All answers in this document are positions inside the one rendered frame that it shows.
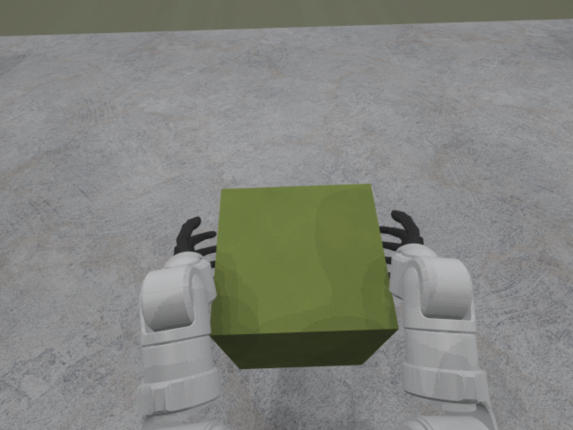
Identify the robot right hand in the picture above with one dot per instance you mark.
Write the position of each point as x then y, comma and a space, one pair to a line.
409, 235

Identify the robot right forearm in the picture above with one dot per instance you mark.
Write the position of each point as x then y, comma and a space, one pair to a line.
441, 367

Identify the carton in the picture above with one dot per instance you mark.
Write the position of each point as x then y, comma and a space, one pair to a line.
301, 277

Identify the robot left forearm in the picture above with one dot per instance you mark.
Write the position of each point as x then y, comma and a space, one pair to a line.
179, 376

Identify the robot left hand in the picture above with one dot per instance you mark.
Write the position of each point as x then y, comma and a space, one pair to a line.
185, 242

